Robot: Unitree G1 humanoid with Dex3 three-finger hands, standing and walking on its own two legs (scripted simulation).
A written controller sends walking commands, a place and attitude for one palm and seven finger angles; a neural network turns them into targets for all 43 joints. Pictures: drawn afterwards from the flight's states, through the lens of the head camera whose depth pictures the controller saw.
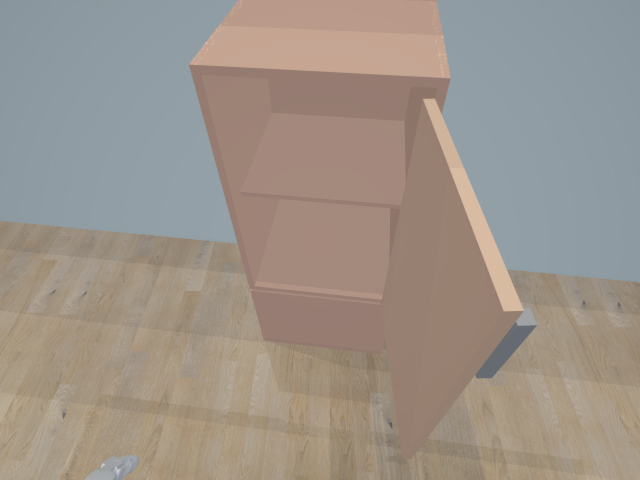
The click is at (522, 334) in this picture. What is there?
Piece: cupboard door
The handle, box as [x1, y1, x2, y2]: [476, 308, 536, 378]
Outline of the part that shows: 529,308 523,308 524,311 476,373 476,378 491,377 534,328 536,323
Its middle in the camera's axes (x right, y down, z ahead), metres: +0.21 +0.14 +0.50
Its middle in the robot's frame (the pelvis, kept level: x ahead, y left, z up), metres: +0.29 -0.19 +0.01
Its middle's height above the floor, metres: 0.77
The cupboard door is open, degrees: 99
